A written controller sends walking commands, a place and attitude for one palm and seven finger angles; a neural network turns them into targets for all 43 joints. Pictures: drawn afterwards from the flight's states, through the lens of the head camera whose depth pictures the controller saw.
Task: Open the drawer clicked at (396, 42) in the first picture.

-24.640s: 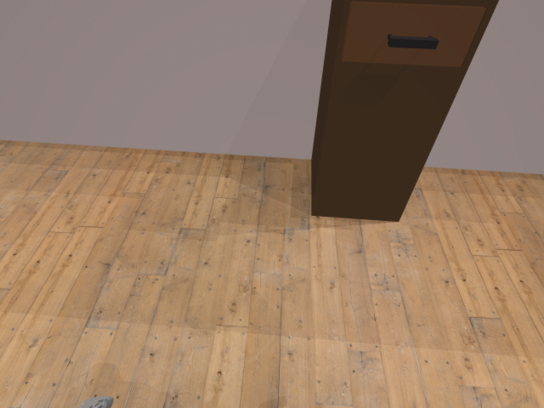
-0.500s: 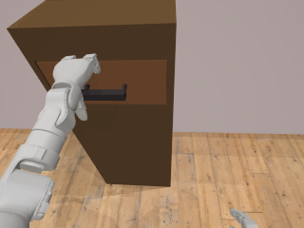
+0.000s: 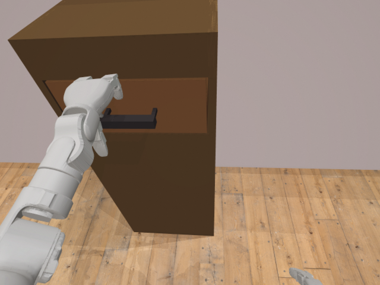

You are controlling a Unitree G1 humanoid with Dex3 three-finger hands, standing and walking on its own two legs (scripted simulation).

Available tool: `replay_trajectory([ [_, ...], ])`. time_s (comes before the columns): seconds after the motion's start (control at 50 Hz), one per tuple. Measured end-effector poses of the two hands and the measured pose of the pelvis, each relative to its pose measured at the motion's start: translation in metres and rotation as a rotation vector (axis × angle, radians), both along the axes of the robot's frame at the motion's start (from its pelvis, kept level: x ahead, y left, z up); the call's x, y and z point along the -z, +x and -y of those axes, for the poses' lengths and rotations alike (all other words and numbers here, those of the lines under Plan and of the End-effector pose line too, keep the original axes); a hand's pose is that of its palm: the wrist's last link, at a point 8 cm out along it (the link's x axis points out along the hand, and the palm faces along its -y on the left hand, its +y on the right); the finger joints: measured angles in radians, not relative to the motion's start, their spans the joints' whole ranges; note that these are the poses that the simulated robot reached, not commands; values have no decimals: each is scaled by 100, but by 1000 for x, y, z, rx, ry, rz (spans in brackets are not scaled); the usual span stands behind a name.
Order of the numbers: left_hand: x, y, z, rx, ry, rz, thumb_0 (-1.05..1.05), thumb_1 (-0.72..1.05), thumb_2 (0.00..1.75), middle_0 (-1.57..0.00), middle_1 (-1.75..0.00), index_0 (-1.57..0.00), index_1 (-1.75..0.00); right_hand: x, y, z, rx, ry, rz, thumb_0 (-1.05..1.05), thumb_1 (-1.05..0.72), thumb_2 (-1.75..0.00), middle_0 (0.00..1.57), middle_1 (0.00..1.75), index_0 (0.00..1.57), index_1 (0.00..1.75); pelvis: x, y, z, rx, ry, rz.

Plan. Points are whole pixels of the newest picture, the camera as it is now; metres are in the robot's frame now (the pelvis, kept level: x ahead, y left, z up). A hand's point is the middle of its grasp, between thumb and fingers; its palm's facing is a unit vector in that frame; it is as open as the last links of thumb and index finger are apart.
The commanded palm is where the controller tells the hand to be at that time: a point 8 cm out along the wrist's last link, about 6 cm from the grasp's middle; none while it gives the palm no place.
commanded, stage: re-aim the fingers above the handle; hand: left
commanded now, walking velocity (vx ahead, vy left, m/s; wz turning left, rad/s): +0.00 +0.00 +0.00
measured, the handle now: (129, 116) +0.48 +0.19 +0.10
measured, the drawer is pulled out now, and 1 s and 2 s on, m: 0.00 0.00 0.00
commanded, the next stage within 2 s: lower the fingers behind the handle in 0.14 s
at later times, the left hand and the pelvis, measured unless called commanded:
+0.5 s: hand (101, 133) +0.40 +0.23 +0.13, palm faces -0.16 -0.02 -0.99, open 13.8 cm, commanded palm +0.39 +0.21 +0.21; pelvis -0.01 +0.00 +0.00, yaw +1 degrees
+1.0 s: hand (118, 130) +0.43 +0.20 +0.11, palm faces +0.01 -0.05 -1.00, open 13.8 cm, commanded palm +0.40 +0.20 +0.17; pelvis -0.01 +0.01 -0.01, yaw -1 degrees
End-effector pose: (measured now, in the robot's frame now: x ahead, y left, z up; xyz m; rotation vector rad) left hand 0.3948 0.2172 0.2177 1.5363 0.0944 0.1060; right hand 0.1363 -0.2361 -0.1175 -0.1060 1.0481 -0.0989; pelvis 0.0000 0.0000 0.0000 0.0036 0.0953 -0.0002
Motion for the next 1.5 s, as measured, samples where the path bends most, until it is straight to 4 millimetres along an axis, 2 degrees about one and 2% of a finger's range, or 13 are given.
replay_trajectory([
  [0.12, 36, -27, 37, 219, -44, -97, 0, -48, 30, -32, -120, -33, -122, -6, 4, 10, -4, -53, 36, 1, -91, -90, 20, 30, 20, 30, 1, -3, 0, -12, -1, 26],
  [0.2, 23, -34, 55, 341, -32, 21, 0, -48, 30, -32, -120, -34, -121, -9, 10, 10, -6, -66, 79, 1, -91, -90, 20, 30, 20, 30, 2, -8, 1, -10, -3, 31],
  [0.26, -1, -23, 46, 291, -22, 128, 0, -49, 30, -33, -120, -33, -121, -8, 10, 6, -9, -51, 88, 1, -91, -90, 20, 30, 20, 30, 2, -13, 2, -6, -2, 29],
  [0.34, -21, -3, 10, 63, -10, 151, 0, -49, 30, -32, -120, -33, -121, -5, 2, 0, -7, -18, 70, 1, -91, -90, 20, 30, 20, 30, 1, -16, 4, 5, 2, 17],
  [0.38, -18, 1, -8, -43, 12, 92, 0, -48, 30, -32, -120, -32, -121, -4, -4, -1, 0, -3, 54, 1, -91, -90, 20, 30, 20, 30, 0, -17, 5, 6, 2, 10],
  [0.44, 4, -1, -19, -107, 39, -53, 0, -48, 30, -31, -120, -32, -120, -1, -14, 1, 11, -3, 26, 1, -90, -90, 20, 30, 20, 30, 0, -16, 5, -3, 1, 5],
  [0.52, 36, -11, -6, 16, 17, -158, 0, -48, 30, -31, -120, -30, -120, -1, -26, 10, 13, -58, -4, 1, -90, -90, 21, 30, 20, 30, 1, -15, 4, -17, -1, 10],
  [0.6, 26, -23, 2, 200, 3, -78, 0, -48, 30, -29, -120, -28, -120, -1, -31, 19, 16, -117, -23, 1, -90, -90, 21, 30, 20, 30, 3, -12, 1, -26, -7, 12],
  [0.68, 26, -20, 20, 292, -46, -5, 0, -48, 30, -30, -120, -29, -120, 1, -29, 19, 21, -115, -29, 1, -91, -90, 20, 30, 20, 30, 5, -12, -5, -25, -10, 5],
  [0.82, 51, 3, 23, 204, -43, 22, 0, -49, 30, -31, -120, -31, -120, 5, -27, 2, 33, -55, -18, 1, -91, -90, 20, 30, 20, 30, 7, -16, -9, 8, -6, -37],
  [1.0, 56, 10, 16, 111, -21, 4, 0, -48, 30, -32, -120, -32, -120, 13, -35, -11, 57, -10, -51, 1, -91, -90, 20, 30, 20, 30, 7, -8, -12, 13, -8, -43],
  [1.3, 77, 9, 20, 174, -38, -18, 0, -48, 30, -31, -119, -30, -120, 7, -35, 12, 74, -82, -65, 1, -91, -90, 20, 30, 20, 30, 8, -2, -9, 9, -9, -54],
  [1.5, 83, 7, 24, 135, -22, 5, 0, -48, 30, -30, -119, -30, -120, 10, -30, 13, 78, -55, -62, 1, -91, -90, 20, 30, 20, 30, 9, 0, -3, 16, -6, -65],
])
